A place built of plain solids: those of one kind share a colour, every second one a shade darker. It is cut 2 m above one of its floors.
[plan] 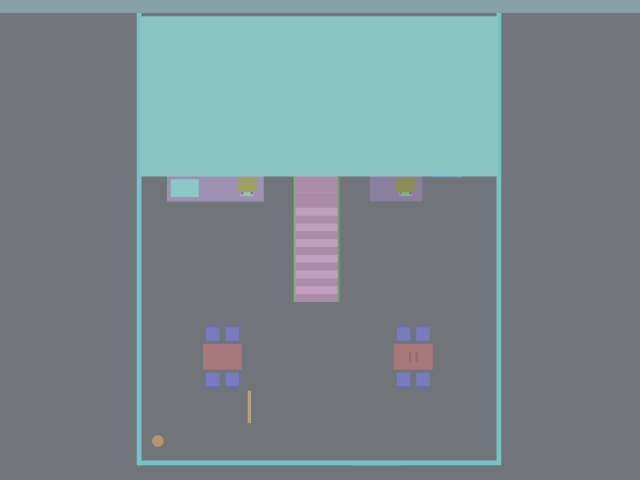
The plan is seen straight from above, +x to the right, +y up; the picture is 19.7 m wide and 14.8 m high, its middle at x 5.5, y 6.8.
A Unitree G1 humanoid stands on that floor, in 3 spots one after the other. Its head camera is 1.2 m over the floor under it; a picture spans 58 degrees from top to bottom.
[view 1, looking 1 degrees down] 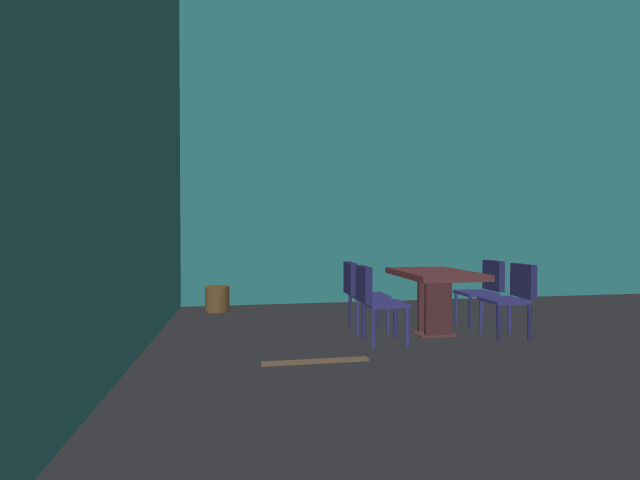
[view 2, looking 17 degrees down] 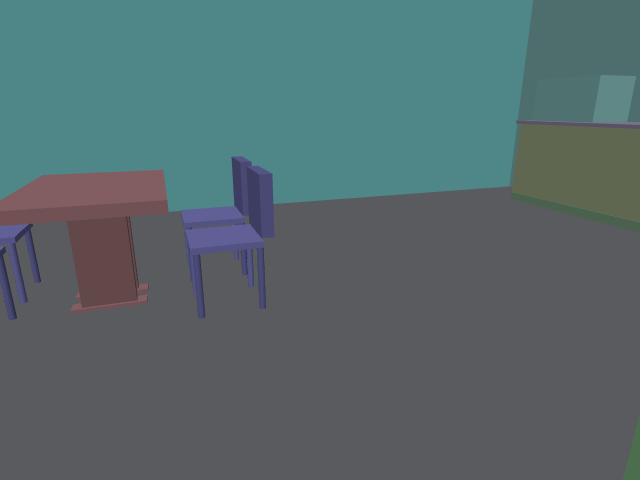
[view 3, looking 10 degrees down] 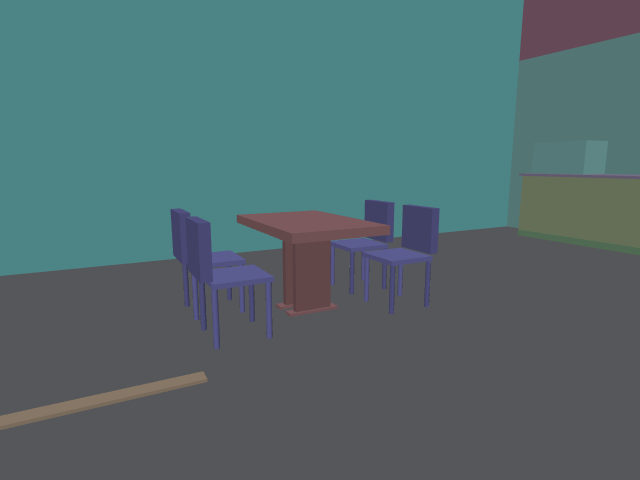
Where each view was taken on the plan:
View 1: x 7.25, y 1.00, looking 170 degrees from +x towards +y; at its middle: wall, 7.36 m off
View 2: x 5.40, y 3.59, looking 160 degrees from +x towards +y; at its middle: ground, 4.10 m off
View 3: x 5.65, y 1.65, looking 152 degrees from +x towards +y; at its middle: meeting_table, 2.94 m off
